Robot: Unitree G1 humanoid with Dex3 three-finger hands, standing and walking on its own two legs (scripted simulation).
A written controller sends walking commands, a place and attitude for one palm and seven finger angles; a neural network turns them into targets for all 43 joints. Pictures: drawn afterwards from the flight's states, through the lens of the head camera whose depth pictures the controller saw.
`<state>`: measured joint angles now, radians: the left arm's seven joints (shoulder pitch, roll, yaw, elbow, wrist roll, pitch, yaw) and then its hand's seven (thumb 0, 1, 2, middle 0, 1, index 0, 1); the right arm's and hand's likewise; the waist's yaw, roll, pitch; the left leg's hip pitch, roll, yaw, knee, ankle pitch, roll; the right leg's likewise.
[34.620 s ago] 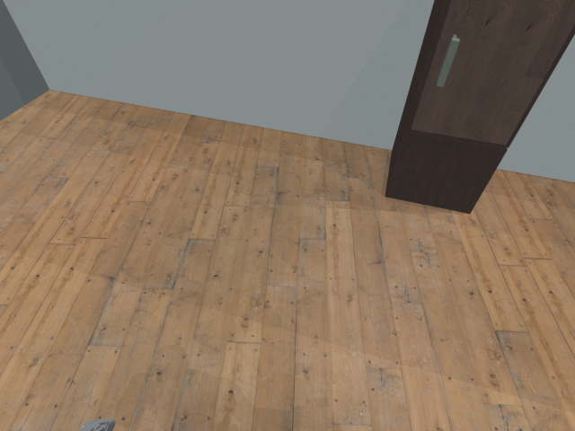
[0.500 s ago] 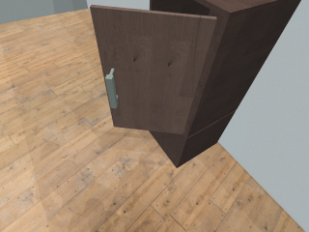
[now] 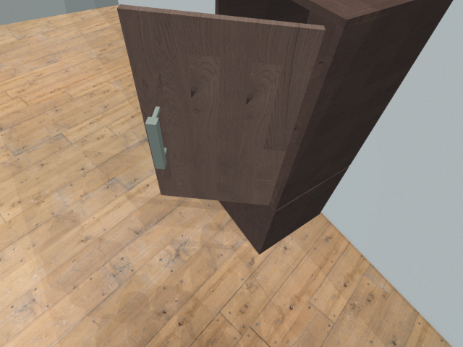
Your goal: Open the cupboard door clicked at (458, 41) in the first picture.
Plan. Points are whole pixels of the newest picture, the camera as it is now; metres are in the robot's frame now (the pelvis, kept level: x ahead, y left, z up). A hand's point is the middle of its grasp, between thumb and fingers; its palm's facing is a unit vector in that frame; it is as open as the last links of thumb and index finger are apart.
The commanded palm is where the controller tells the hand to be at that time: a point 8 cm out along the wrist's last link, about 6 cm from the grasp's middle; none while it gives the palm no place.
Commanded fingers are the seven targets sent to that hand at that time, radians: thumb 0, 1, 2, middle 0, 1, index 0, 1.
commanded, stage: come to a stop and stand still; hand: left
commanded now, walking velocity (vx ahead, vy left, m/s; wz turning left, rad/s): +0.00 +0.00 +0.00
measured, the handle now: (159, 138) +0.57 +0.21 -0.04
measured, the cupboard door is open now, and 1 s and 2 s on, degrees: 51 51 51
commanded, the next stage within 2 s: look again from close up in 0.72 s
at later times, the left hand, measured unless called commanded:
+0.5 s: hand out of the picture +0.00 +0.16 -0.16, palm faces -0.03 -0.97 -0.25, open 7.4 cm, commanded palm none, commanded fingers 0.00 0.90 0.90 -0.20 -0.30 -0.20 -0.30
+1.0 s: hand out of the picture +0.00 +0.15 -0.17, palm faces -0.03 -0.98 -0.20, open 7.4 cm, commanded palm none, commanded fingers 0.00 0.90 0.90 -0.20 -0.30 -0.20 -0.30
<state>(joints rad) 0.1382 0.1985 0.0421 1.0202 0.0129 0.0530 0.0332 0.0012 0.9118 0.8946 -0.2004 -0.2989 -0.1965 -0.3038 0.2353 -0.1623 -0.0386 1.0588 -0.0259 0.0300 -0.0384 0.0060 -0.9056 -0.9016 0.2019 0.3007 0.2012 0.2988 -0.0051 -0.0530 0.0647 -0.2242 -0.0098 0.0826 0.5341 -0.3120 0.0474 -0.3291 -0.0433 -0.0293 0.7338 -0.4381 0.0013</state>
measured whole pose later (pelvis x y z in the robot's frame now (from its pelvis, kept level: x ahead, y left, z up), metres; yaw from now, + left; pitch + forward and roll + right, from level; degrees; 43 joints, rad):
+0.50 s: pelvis -0.03 -0.02 +0.00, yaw -1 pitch -1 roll +1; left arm 0.29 0.17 -0.02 1.03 0.02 -0.01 0.04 0.00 0.91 0.89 -0.20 -0.30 -0.20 -0.30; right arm 0.25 -0.19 -0.01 1.02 -0.02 0.00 -0.01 0.01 -0.91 -0.90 0.20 0.30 0.20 0.30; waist -0.01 0.03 0.03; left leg -0.24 0.02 0.09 0.53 -0.27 0.01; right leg -0.19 0.00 -0.01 0.56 -0.35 -0.02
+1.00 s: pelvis -0.02 -0.04 +0.00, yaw -2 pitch +0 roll +1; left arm 0.27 0.20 -0.01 1.08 0.02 -0.01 0.03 0.00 0.91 0.89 -0.20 -0.30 -0.20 -0.30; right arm 0.23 -0.18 0.00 1.10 -0.02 -0.02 -0.02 0.01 -0.90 -0.90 0.20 0.30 0.20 0.30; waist 0.00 -0.03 0.03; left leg -0.21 0.04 0.09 0.48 -0.26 -0.01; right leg -0.17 0.02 -0.01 0.49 -0.32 -0.04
